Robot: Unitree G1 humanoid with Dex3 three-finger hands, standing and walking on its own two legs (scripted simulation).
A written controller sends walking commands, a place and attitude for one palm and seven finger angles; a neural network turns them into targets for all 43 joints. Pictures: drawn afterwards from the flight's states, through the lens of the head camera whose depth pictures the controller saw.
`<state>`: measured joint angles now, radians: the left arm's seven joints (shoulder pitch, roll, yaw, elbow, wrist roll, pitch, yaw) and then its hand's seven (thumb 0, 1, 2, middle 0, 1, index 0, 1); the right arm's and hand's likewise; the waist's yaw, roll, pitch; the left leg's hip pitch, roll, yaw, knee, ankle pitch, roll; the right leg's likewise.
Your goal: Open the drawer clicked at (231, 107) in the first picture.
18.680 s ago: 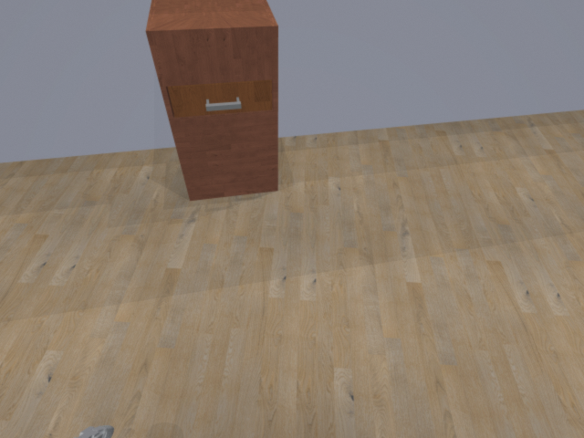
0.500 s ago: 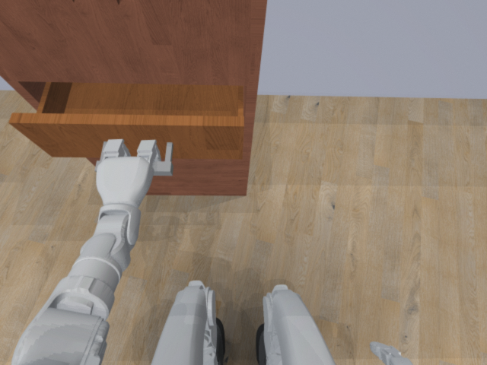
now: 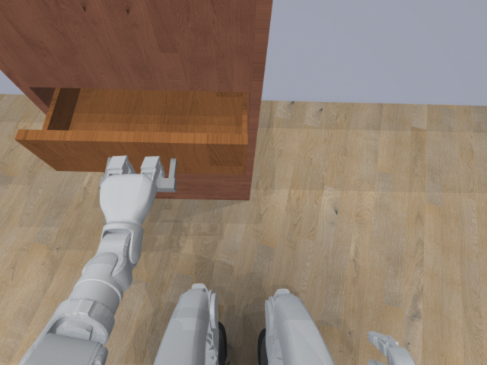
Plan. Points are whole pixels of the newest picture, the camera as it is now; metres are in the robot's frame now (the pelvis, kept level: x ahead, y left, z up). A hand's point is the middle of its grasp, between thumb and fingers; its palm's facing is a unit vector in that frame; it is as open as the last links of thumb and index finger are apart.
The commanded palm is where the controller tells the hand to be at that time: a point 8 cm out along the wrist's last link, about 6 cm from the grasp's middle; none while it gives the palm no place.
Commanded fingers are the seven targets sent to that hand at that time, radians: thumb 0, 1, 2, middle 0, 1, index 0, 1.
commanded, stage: pull the drawer open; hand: left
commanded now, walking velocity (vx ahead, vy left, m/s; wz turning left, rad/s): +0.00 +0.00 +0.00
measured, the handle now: (140, 174) +0.44 +0.20 -0.07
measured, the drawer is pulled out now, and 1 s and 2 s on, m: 0.11 0.14 0.18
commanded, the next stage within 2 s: none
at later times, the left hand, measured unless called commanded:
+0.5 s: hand (140, 209) +0.38 +0.20 -0.09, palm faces -0.05 -0.06 -1.00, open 5.2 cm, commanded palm +0.34 +0.20 -0.05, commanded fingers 0.00 0.90 0.90 -0.40 -1.35 -0.40 -1.35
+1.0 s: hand (138, 222) +0.35 +0.20 -0.09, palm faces -0.05 -0.06 -1.00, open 5.2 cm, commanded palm +0.31 +0.20 -0.05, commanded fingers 0.00 0.90 0.90 -0.40 -1.35 -0.40 -1.35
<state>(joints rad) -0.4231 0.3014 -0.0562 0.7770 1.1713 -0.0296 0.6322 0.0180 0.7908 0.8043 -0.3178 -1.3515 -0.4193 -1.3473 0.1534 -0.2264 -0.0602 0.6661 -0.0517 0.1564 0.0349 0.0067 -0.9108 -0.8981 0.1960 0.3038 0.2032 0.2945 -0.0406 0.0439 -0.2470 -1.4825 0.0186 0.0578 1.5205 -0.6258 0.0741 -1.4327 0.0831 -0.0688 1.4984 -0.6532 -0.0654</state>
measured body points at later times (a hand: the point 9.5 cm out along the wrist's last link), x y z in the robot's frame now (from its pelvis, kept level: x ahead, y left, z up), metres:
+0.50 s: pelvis +0.00 +0.00 +0.00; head +0.16 +0.01 +0.42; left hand +0.37 +0.20 -0.04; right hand +0.11 -0.25 -0.15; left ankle +0.03 +0.08 -0.56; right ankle +0.01 -0.09 -0.56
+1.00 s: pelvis +0.00 +0.00 +0.00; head +0.15 +0.00 +0.42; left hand +0.35 +0.20 -0.04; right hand +0.14 -0.25 -0.14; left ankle +0.03 +0.08 -0.56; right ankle +0.01 -0.09 -0.56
